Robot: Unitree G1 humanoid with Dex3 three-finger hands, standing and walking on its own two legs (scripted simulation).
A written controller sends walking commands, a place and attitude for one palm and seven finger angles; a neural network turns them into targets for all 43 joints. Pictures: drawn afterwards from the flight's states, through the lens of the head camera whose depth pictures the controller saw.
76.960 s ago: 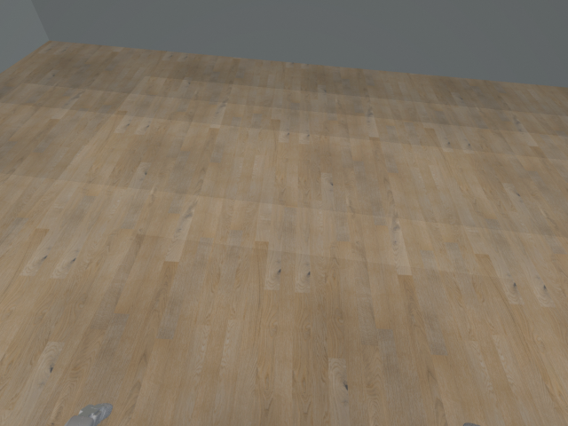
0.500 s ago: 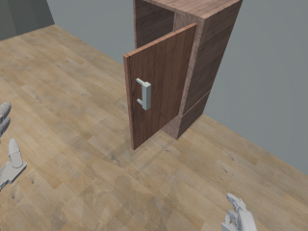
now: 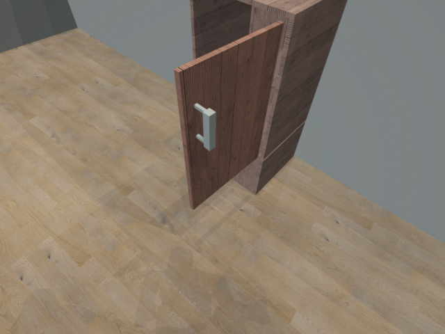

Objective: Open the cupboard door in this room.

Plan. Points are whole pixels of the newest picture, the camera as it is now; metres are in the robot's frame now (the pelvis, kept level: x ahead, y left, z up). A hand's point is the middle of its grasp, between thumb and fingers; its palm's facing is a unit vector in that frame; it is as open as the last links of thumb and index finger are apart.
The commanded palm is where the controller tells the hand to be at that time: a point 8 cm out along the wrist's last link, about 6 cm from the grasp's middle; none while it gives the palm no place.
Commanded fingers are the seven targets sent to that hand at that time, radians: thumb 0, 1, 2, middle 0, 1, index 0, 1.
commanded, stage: let the arm hang, fingers relaxed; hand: left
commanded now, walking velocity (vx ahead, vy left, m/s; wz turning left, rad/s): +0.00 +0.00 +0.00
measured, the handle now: (204, 126) +0.62 +0.07 -0.02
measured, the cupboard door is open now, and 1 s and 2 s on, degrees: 87 87 87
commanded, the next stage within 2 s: look to check the result in 0.80 s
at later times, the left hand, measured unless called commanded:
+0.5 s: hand out of the picture -0.02 +0.17 -0.17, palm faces +0.05 -0.97 -0.22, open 7.4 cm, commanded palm none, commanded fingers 0.00 0.90 0.90 -0.20 -0.30 -0.20 -0.30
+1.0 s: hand out of the picture +0.02 +0.15 -0.17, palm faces +0.05 -0.98 -0.20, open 7.4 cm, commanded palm none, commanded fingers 0.00 0.90 0.90 -0.20 -0.30 -0.20 -0.30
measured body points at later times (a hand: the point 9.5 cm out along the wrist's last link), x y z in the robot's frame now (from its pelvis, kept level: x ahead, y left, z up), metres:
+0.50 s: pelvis +0.01 -0.01 +0.01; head +0.02 -0.02 +0.46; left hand -0.02 +0.22 -0.15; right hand +0.00 -0.22 -0.16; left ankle +0.07 +0.10 -0.73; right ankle +0.00 -0.12 -0.73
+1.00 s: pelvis +0.03 -0.02 +0.01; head +0.05 -0.03 +0.46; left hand +0.02 +0.20 -0.15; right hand +0.02 -0.24 -0.16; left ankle +0.07 +0.10 -0.73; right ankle +0.00 -0.12 -0.73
